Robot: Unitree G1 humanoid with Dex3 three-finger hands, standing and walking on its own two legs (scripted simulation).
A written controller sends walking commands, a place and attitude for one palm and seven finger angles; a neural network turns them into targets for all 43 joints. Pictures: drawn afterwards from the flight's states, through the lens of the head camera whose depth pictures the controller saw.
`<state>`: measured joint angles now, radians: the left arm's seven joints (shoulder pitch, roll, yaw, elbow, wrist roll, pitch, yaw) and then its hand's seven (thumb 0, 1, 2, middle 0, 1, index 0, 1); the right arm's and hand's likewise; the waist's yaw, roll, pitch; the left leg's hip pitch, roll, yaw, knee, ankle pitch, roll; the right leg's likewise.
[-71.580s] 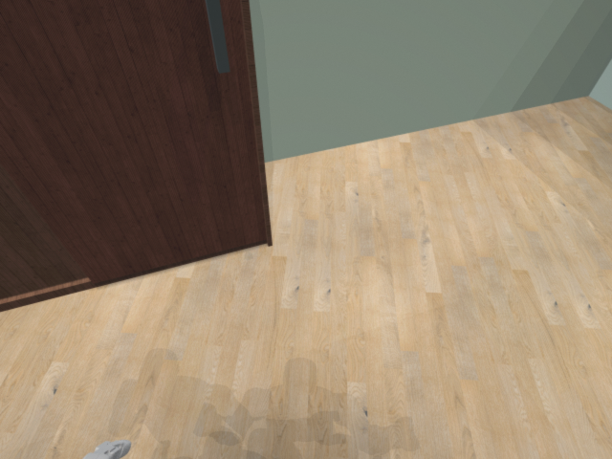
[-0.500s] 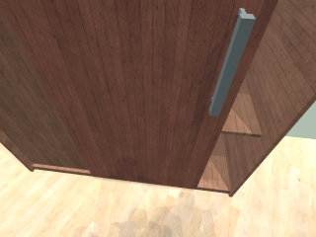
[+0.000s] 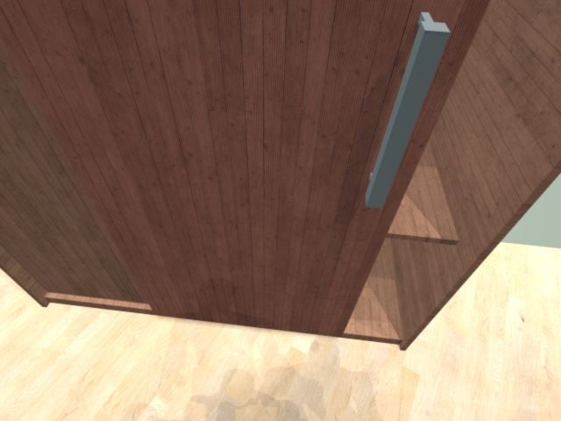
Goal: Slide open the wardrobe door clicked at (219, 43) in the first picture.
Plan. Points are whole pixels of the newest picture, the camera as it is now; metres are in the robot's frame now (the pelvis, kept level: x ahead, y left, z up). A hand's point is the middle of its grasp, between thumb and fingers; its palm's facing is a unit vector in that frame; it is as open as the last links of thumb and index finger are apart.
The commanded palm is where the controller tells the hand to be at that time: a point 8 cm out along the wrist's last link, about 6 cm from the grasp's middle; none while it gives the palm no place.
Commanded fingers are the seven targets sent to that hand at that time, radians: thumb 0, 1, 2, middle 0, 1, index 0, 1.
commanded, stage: come to a stop and stand still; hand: right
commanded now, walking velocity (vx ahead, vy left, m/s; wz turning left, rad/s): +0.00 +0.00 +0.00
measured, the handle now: (395, 123) +0.50 -0.13 +0.19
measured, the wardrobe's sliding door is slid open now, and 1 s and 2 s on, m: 0.22 0.22 0.22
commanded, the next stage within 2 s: look again from close up in 0.52 s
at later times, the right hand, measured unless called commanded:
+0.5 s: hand out of the picture +0.07 -0.21 -0.16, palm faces -0.02 +0.96 -0.28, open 7.4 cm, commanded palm none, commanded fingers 0.00 -0.90 -0.90 0.20 0.30 0.20 0.30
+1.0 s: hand out of the picture +0.07 -0.19 -0.16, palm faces -0.02 +0.97 -0.25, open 7.4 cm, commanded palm none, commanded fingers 0.00 -0.90 -0.90 0.20 0.30 0.20 0.30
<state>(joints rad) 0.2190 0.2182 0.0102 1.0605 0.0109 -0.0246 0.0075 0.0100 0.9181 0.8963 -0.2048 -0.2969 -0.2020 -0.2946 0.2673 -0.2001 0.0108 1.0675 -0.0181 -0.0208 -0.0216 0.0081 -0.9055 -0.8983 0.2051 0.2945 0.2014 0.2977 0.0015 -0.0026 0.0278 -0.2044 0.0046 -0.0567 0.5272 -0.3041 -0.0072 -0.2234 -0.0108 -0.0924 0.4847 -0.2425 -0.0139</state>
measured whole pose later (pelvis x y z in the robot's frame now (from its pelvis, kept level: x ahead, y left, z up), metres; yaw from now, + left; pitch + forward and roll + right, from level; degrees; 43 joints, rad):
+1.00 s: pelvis +0.03 +0.02 +0.01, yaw +0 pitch -1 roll -1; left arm 0.15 0.25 0.00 1.13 0.01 -0.02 0.01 0.01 0.91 0.90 -0.21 -0.30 -0.20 -0.29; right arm 0.20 -0.26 0.01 1.10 -0.01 -0.02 -0.01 0.01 -0.90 -0.90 0.21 0.29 0.20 0.30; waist 0.00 0.02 0.03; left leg -0.13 -0.02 -0.04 0.43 -0.29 0.02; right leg -0.16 -0.04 -0.08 0.40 -0.23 0.02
